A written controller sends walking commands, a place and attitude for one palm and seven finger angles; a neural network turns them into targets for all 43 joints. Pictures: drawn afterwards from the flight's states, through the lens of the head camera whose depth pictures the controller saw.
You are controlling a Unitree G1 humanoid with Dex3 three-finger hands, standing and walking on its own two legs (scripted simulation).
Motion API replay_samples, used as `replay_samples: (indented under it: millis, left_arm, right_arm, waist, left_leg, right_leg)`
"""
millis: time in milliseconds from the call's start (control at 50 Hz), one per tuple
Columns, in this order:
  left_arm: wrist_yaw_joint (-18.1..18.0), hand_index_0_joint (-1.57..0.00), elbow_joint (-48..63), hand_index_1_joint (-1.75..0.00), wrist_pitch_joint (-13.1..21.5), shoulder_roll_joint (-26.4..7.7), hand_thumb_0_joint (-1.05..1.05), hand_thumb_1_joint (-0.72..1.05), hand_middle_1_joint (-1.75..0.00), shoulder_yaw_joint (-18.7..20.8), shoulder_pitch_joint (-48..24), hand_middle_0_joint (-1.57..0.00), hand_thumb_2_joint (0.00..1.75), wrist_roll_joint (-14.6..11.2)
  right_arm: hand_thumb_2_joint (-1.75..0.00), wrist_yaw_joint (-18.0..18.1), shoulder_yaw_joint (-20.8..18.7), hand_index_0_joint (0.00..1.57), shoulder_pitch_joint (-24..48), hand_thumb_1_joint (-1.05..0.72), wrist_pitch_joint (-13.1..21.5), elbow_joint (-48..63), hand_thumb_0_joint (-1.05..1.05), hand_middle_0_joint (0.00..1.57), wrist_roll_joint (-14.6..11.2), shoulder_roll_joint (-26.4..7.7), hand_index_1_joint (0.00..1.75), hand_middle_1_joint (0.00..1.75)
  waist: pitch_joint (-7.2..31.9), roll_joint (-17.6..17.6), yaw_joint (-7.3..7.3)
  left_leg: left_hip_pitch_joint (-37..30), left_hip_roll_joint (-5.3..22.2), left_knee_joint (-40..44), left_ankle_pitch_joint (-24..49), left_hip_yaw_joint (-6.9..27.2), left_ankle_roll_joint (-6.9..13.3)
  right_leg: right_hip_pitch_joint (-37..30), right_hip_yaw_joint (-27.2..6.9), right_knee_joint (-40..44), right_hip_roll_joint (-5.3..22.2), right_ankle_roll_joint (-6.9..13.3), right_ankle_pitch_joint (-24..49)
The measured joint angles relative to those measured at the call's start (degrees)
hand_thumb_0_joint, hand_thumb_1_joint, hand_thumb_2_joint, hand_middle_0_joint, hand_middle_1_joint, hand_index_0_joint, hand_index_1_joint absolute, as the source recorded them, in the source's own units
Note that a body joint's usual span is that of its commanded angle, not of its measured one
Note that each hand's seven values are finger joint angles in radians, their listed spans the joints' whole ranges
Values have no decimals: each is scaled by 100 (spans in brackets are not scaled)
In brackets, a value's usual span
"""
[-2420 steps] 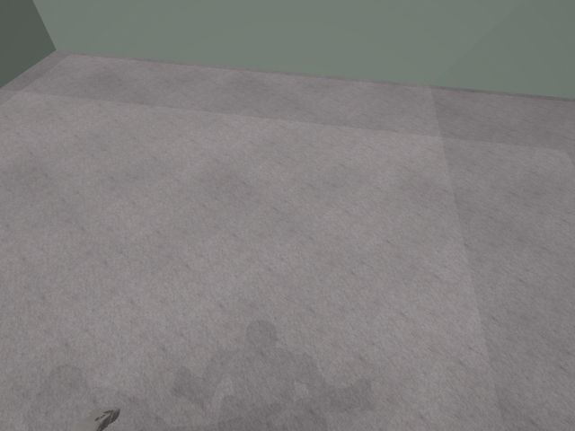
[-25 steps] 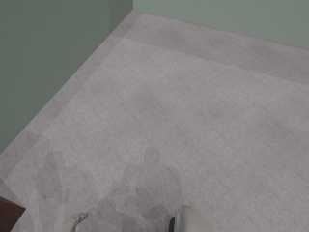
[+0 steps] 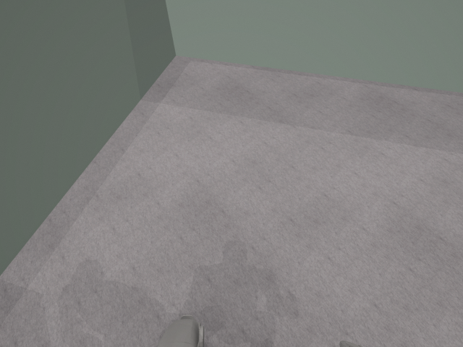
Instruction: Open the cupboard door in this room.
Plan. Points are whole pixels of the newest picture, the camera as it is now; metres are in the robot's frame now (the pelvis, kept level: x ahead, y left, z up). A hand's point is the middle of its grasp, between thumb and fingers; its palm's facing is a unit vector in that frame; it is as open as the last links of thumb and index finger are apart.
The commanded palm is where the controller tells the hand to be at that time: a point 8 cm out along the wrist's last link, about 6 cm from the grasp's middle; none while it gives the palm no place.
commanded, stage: walk to a spot facing it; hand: left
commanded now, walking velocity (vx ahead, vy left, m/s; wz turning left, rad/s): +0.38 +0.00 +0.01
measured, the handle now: out of the picture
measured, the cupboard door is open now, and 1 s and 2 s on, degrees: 48 48 48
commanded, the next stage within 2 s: turn to face it in 0.46 s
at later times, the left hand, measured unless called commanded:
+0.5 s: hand (160, 248) +0.35 +0.21 -0.17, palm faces -0.03 -0.98 -0.19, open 7.3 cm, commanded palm none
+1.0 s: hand (192, 181) +0.56 +0.17 -0.18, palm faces +0.14 -0.98 -0.14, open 7.1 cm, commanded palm none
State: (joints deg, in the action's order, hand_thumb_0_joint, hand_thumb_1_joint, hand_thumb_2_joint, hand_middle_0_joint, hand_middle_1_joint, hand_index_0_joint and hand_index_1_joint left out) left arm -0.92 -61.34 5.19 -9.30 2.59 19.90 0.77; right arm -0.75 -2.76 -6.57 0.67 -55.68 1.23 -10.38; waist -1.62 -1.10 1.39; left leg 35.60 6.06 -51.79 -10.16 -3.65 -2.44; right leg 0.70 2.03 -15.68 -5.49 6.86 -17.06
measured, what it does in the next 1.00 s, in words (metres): walks ahead: left foot, then right foot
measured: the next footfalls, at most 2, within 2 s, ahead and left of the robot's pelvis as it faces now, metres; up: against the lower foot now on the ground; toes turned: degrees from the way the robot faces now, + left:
left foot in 0.20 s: +0.24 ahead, +0.10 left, +0.00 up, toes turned +6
right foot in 0.64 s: +0.50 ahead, -0.13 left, +0.00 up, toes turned -10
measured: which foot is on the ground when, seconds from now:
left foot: up 0.00-0.18, down 0.20-0.66, up 0.68-1.00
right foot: down 0.00-0.20, up 0.22-0.62, down 0.64-1.00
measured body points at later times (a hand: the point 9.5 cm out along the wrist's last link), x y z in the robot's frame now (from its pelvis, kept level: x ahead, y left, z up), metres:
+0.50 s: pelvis +0.28 +0.03 +0.00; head +0.31 +0.03 +0.45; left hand +0.35 +0.27 -0.15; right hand +0.19 -0.19 -0.14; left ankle +0.20 +0.10 -0.74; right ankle +0.39 -0.15 -0.67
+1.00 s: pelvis +0.47 -0.01 -0.01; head +0.49 +0.02 +0.44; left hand +0.56 +0.22 -0.17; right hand +0.55 -0.25 -0.15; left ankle +0.50 +0.11 -0.72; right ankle +0.46 -0.12 -0.74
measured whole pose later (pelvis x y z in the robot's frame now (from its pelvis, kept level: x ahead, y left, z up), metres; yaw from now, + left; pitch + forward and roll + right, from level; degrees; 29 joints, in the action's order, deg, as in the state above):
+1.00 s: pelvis +0.47 -0.01 -0.01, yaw +8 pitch +1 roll -1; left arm -1.3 -54.9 1.8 -9.5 3.2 6.5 1.6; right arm -0.5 -3.1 -11.0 -1.3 -56.0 1.1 -10.2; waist -2.8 2.5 -2.2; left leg 27.4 5.3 -45.5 -19.2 -6.9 -2.7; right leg 13.4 16.8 -32.8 6.5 -0.1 -18.9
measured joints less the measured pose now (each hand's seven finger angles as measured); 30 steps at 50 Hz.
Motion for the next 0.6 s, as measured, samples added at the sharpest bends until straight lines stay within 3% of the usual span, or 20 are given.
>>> replay_samples:
  millis: [100, 160, 180, 220, 260, 320, 400, 460, 520, 600]
  left_arm:
    - [-47, -20, -285, -30, -16, 157, 0, 92, -30, -105, 565, -20, 90, 27]
    - [-45, -20, -498, -30, -55, 222, 0, 91, -30, -133, 817, -20, 90, 45]
    - [-36, -20, -563, -30, -74, 251, 0, 91, -30, -136, 908, -20, 90, 36]
    - [9, -20, -626, -30, -152, 289, 1, 91, -30, -144, 952, -20, 90, -27]
    - [34, -20, -597, -30, -237, 266, 1, 91, -30, -125, 780, -20, 90, -16]
    - [99, -20, -343, -30, -315, 184, 1, 91, -30, -41, 274, -20, 90, 79]
    - [108, -20, 77, -30, -340, 84, 1, 92, -30, 36, -367, -20, 90, 155]
    - [131, -20, 194, -30, -382, -119, 2, 95, -30, 105, -688, -20, 90, 127]
    - [172, -20, 256, -30, -416, -262, 2, 95, -30, 113, -986, -20, 90, 85]
    - [193, -19, 312, -30, -420, -341, 2, 93, -30, 80, -1347, -19, 90, 66]
  right_arm:
    - [-90, -60, 45, 20, 363, -91, -8, -8, 1, 19, -17, 59, 30, 30]
    - [-90, -39, 87, 20, 446, -91, 102, 11, 1, 19, -5, 126, 30, 30]
    - [-90, -25, 108, 20, 404, -91, 166, 20, 1, 19, 14, 136, 30, 30]
    - [-90, 26, 122, 20, 265, -91, 294, 48, 1, 19, 78, 160, 30, 30]
    - [-90, 72, 119, 20, -1, -91, 343, 8, 0, 19, 55, 164, 30, 30]
    - [-90, 166, 94, 20, -516, -91, 386, -234, 0, 19, 42, 157, 30, 30]
    - [-90, 211, 91, 20, -1154, -92, 394, -655, 0, 19, 4, 137, 30, 30]
    - [-90, 203, 123, 20, -1567, -92, 383, -838, 1, 19, -12, 170, 30, 30]
    - [-90, 208, 166, 20, -1890, -92, 373, -935, 1, 19, 6, 208, 30, 30]
    - [-90, 222, 222, 20, -2203, -91, 331, -1060, 1, 19, 39, 266, 30, 30]
  waist:
    - [-58, 142, 190]
    - [-130, 262, 175]
    - [-123, 248, 137]
    - [-112, 249, 54]
    - [-128, 308, 26]
    - [-144, 304, 27]
    - [-145, 274, 48]
    - [-136, 237, -58]
    - [-182, 187, -222]
    - [-256, 138, -450]
  left_leg:
    - [-236, -302, 752, -87, -291, 174]
    - [-686, -603, 1406, -217, -496, 413]
    - [-951, -656, 1669, -73, -545, 544]
    - [-1122, -648, 1502, -217, -554, 828]
    - [-1391, -699, 1450, -602, -609, 855]
    - [-1928, -773, 1964, -636, -551, 731]
    - [-2638, -795, 2751, -588, -524, 732]
    - [-3124, -739, 3169, -656, -552, 636]
    - [-3528, -671, 3399, -828, -607, 522]
    - [-3932, -576, 3424, -1222, -699, 350]
  right_leg:
    - [-635, -136, 142, 64, -72, -442]
    - [-808, -132, -295, 148, -161, -831]
    - [-692, -93, -829, 139, -218, -961]
    - [197, -38, -3074, 174, -348, -806]
    - [1173, -127, -5126, 305, -383, -749]
    - [2377, -172, -6057, 662, -491, -213]
    - [3434, -295, -5368, 1078, -647, 398]
    - [3723, -186, -4368, 1221, -674, 953]
    - [3653, 29, -3312, 1188, -610, 1288]
    - [3235, 290, -2383, 943, -412, 1259]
